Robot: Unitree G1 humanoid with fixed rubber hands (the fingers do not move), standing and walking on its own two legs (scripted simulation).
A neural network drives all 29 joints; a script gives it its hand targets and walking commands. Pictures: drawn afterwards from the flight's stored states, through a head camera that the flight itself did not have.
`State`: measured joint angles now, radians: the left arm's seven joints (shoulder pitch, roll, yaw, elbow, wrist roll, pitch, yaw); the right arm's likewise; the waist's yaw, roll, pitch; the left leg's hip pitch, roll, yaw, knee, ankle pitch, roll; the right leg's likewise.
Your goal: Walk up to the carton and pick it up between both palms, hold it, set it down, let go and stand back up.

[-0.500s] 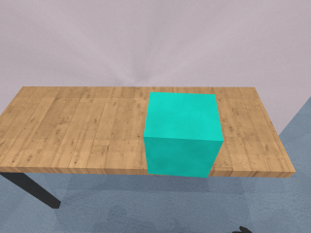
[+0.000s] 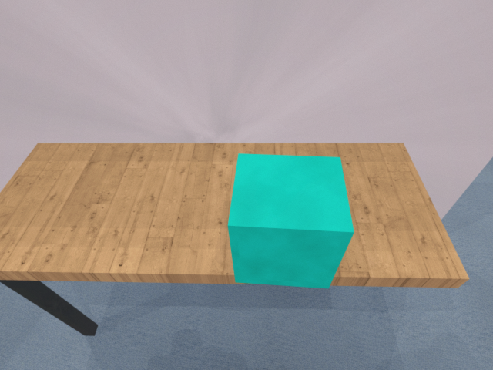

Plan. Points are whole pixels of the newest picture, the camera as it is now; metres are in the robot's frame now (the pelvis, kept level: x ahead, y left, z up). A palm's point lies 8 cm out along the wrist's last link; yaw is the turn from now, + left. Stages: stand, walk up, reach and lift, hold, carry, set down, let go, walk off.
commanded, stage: stand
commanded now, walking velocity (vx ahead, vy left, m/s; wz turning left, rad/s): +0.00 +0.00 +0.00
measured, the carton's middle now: (284, 223) +0.40 -0.05 -0.02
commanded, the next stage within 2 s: walk up in 0.04 s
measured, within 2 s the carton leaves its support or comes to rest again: neither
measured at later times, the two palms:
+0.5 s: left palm out of the picture +0.06 +0.20 -0.14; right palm out of the picture -0.04 -0.28 -0.14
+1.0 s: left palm out of the picture -0.02 +0.08 -0.15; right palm out of the picture +0.01 -0.31 -0.14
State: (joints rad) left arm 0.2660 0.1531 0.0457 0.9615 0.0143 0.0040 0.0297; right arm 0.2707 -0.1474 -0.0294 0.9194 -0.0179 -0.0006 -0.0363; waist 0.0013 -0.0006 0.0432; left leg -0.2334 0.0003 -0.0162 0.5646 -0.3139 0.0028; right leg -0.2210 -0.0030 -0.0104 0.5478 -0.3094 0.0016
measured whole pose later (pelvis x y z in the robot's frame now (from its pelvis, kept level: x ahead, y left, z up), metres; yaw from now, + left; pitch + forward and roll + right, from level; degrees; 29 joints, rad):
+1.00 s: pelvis +0.02 -0.10 +0.01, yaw -2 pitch -2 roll +0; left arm 0.35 0.09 -0.02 1.13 0.01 -0.03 0.05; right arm 0.24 -0.10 0.00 1.16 -0.01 0.03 -0.05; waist 0.02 -0.05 0.07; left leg -0.14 0.00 0.05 0.48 -0.30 0.02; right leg -0.09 0.07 -0.12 0.42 -0.31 -0.10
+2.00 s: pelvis +0.06 +0.04 +0.01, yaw -2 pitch -1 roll -2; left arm 0.34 0.15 0.04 1.13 0.03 0.02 0.03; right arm 0.18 -0.10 -0.01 1.03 -0.01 -0.02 -0.05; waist 0.02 -0.09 0.07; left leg -0.27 0.03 0.10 0.45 -0.16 0.05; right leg -0.25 -0.05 -0.02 0.81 -0.48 0.01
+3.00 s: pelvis +0.09 +0.04 +0.01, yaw -2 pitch -1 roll +0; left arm 0.37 0.07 0.00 1.15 0.02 -0.03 0.05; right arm 0.32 -0.08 0.00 1.17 0.00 -0.02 -0.04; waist -0.01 -0.02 0.03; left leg -0.23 0.01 0.12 0.43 -0.20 0.04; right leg -0.05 0.03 -0.08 0.38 -0.32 -0.05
